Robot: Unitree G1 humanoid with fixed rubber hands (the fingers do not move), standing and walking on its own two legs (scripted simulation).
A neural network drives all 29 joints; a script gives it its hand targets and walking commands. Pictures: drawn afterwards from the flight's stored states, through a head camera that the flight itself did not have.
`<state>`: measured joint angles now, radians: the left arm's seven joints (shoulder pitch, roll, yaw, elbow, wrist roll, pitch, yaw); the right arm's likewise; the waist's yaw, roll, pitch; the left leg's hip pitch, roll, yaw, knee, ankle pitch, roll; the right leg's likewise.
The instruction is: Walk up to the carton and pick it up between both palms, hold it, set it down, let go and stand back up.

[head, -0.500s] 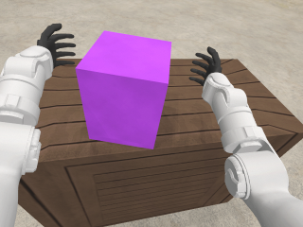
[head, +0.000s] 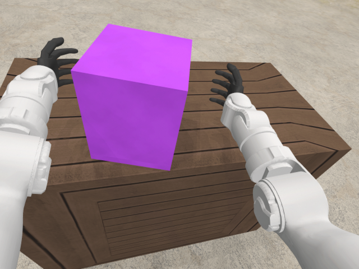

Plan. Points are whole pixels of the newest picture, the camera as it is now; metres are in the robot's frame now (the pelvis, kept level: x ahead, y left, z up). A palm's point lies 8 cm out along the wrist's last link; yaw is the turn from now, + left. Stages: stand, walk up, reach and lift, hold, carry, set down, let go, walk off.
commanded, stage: reach and lift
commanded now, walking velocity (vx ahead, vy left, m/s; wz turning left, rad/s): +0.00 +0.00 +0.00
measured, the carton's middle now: (140, 100) +0.51 +0.00 +0.12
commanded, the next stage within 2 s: none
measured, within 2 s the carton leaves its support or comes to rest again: neither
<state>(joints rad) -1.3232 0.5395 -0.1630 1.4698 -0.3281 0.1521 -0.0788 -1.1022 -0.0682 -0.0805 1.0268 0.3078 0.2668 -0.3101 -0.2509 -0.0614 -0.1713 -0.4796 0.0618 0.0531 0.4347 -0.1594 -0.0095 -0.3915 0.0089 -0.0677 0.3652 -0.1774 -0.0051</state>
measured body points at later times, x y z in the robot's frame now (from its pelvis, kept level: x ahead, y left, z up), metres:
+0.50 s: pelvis +0.00 +0.01 -0.01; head +0.05 +0.07 +0.43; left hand +0.52 +0.16 +0.13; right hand +0.43 -0.18 +0.14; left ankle +0.02 +0.12 -0.74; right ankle -0.01 -0.12 -0.74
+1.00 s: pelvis +0.01 +0.02 +0.00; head +0.06 +0.07 +0.44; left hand +0.52 +0.15 +0.15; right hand +0.44 -0.14 +0.14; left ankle +0.02 +0.12 -0.74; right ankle -0.01 -0.12 -0.74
